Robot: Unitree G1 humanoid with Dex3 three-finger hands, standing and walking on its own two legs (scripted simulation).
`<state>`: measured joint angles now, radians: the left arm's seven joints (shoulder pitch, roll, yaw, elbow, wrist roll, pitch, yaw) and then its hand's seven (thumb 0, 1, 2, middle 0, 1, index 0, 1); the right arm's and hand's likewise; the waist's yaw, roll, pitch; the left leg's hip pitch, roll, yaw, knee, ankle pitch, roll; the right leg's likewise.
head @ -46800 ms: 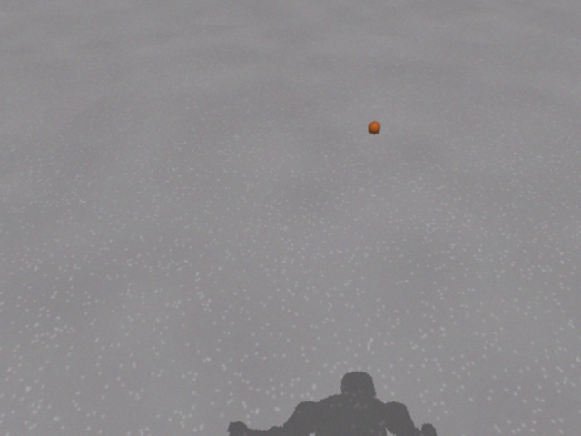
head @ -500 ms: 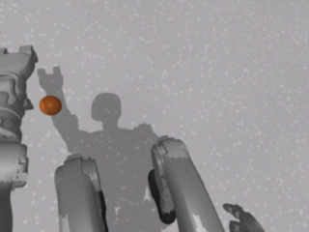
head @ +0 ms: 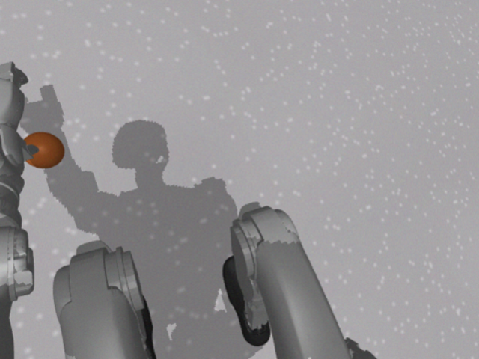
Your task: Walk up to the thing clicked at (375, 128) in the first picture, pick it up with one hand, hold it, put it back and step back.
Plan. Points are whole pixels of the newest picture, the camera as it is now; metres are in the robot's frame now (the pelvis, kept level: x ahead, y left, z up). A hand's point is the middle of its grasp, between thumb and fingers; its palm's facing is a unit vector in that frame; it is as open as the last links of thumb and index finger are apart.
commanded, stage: home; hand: left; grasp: from above
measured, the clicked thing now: (43, 150) +0.52 +0.27 -0.29
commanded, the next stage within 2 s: none
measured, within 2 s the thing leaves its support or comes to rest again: neither
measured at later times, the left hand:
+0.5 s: hand out of the picture +0.33 +0.25 +0.06, palm faces -0.11 -0.84 -0.53, open 7.5 cm
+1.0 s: hand out of the picture +0.25 +0.22 +0.26, palm faces +0.20 -0.95 -0.22, open 7.4 cm
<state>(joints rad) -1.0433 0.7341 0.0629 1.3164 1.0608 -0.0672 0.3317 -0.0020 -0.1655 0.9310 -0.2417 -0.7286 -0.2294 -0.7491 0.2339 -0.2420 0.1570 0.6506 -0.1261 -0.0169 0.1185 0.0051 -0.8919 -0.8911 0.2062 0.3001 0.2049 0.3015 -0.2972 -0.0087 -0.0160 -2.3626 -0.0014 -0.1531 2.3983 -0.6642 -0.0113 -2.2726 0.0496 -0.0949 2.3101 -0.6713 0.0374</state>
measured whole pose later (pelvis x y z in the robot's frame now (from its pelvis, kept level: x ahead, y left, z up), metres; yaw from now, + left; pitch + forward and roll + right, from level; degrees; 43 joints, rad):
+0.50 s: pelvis +0.00 +0.00 +0.17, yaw +6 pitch +31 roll -6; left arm -0.34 0.40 0.02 0.58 0.28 0.19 0.06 0.00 0.85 0.92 -0.22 -0.33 -0.22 -0.34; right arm 0.13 -0.28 0.00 0.57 0.02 0.00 0.02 0.01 -0.90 -0.90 0.20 0.30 0.20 0.30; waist -0.08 0.04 -0.20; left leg -1.76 0.01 -0.09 1.86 -0.63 -0.01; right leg -1.70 0.03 -0.05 1.80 -0.64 0.02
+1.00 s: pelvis +0.06 +0.00 +0.35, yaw +9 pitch +17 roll -3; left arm 0.24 0.23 0.05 0.13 -0.06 0.39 0.08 0.01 0.90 0.90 -0.21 -0.30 -0.21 -0.30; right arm 0.23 -0.20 0.06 0.54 0.04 -0.12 -0.15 0.01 -0.90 -0.90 0.21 0.30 0.21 0.30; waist -0.07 0.04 -0.17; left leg -0.98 0.02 -0.08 1.21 -0.52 -0.01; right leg -0.92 0.02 -0.04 1.15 -0.53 0.01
